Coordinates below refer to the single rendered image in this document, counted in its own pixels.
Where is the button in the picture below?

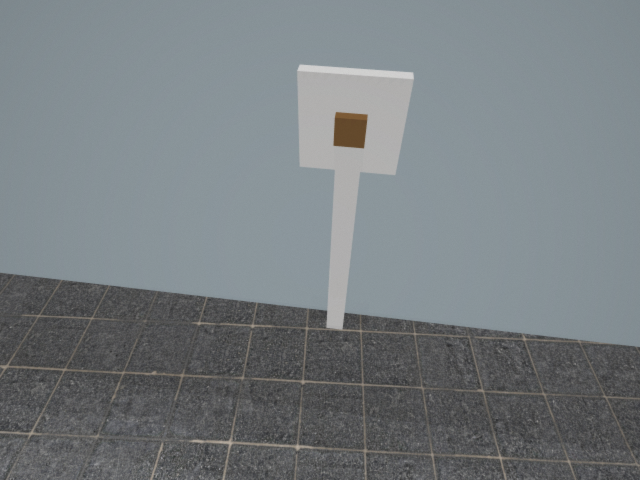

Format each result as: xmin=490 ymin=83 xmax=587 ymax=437
xmin=333 ymin=112 xmax=368 ymax=148

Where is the panel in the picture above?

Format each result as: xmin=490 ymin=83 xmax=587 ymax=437
xmin=297 ymin=65 xmax=414 ymax=330

